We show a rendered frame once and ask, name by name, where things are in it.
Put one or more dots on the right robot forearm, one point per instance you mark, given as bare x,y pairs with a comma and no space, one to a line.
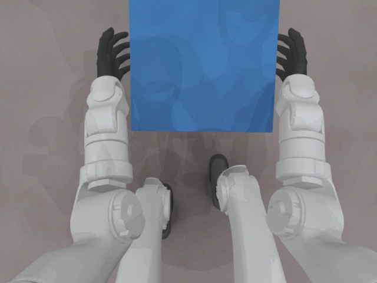
302,138

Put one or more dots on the right robot hand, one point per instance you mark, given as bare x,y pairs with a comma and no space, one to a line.
296,62

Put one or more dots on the left robot shin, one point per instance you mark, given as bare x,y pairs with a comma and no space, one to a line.
151,181

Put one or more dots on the left robot forearm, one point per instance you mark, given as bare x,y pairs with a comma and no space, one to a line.
107,165

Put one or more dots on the left robot hand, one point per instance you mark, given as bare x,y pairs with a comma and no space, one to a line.
107,63

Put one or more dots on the right robot upper arm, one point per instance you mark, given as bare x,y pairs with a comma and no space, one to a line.
310,225

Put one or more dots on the left robot upper arm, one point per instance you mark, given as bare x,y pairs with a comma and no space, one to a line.
103,227

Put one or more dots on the right robot foot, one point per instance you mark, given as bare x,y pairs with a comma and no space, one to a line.
217,165

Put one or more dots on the carton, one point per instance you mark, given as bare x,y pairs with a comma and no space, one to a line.
203,65

